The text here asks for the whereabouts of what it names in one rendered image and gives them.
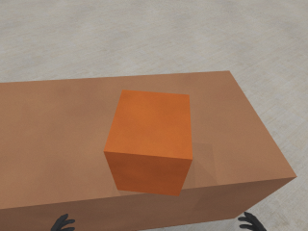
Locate carton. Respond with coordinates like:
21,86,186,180
103,90,193,196

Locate robot right hand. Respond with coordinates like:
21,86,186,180
238,212,267,231

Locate robot left hand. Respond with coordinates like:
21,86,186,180
50,214,75,231

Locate pedestal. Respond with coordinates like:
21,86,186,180
0,70,297,231

